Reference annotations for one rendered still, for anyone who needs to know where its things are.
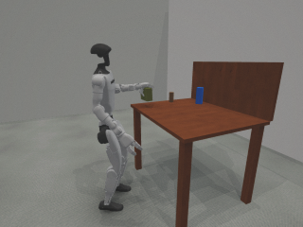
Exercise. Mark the right robot upper arm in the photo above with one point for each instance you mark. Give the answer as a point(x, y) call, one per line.
point(98, 84)

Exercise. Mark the right robot thigh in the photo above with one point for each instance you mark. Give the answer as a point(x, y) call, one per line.
point(113, 148)

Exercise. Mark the left robot upper arm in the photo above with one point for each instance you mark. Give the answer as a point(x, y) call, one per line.
point(117, 86)

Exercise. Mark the robot right hand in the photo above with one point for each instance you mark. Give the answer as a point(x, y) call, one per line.
point(126, 140)

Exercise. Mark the sponge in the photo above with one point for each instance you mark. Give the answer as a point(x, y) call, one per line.
point(147, 91)

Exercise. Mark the robot left shin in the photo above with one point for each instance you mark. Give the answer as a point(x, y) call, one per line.
point(122, 170)

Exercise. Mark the right robot forearm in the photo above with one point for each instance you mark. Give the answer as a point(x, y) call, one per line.
point(108, 121)

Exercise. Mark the left robot forearm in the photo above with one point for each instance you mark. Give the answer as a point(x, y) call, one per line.
point(130, 87)

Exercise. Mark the table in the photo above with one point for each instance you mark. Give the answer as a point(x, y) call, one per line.
point(238, 96)

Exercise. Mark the robot left hand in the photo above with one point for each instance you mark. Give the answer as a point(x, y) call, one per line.
point(145, 85)

